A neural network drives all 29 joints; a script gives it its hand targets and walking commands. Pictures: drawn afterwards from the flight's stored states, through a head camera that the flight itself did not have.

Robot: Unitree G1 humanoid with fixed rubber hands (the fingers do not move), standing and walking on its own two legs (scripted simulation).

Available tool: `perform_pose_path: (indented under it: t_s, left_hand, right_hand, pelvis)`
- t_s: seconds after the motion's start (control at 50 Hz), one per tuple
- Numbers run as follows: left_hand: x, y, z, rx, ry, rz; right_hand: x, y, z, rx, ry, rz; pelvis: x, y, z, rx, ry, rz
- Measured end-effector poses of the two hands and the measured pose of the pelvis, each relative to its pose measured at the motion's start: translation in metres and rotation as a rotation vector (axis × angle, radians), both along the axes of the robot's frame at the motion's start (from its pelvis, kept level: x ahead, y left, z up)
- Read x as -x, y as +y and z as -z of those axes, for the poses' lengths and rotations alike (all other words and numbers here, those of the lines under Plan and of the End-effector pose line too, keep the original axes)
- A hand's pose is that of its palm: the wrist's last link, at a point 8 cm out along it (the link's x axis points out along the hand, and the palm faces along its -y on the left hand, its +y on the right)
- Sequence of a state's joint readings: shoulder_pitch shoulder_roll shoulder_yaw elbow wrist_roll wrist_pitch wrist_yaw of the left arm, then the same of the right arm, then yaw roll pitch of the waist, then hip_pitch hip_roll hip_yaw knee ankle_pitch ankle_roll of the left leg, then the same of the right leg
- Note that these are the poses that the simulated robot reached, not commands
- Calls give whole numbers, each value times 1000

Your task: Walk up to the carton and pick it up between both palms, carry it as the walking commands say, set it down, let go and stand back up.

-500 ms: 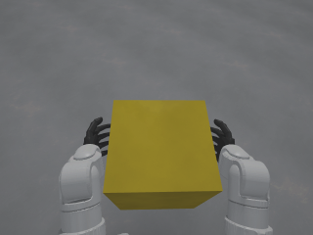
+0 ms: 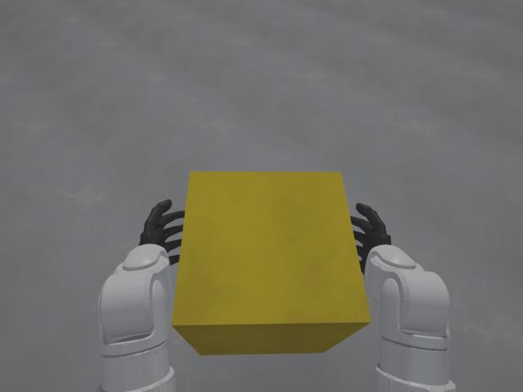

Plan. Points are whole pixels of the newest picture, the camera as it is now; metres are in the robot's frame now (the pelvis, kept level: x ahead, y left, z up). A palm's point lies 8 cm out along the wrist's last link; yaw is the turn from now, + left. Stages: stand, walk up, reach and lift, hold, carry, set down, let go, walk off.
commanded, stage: carry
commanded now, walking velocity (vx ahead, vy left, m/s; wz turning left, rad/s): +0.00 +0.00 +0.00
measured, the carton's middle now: (264, 272) +0.29 +0.00 +0.03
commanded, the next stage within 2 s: none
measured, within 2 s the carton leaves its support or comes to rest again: neither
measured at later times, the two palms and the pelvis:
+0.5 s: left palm (86, 305) +0.23 +0.23 +0.07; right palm (311, 288) +0.24 -0.06 +0.08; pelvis -0.04 +0.08 -0.01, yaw +2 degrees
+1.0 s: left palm out of the picture +0.16 +0.34 +0.07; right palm (232, 332) +0.19 +0.04 +0.07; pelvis -0.10 +0.16 -0.01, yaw +7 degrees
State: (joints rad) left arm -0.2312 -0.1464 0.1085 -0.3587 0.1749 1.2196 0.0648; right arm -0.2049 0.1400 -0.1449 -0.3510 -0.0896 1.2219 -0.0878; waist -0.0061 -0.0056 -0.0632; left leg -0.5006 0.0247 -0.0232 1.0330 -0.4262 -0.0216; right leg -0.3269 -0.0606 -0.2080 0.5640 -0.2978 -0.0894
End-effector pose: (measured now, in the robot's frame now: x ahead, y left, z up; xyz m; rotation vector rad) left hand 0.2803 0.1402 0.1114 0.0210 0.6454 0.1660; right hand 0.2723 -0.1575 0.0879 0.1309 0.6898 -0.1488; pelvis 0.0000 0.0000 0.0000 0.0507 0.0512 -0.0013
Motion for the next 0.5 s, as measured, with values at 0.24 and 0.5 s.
perform_pose_path:
  t_s: [0.24, 0.5]
  left_hand:
    - [16, 19, 12, 26, 23, 9]
    - [49, 94, 37, 70, 65, -31]
  right_hand:
    - [17, 19, 2, 24, 22, 9]
    - [37, 93, 12, 74, 63, -36]
  pelvis:
    - [15, 18, 5, 19, 6, -4]
    - [39, 76, 11, 61, 1, -36]
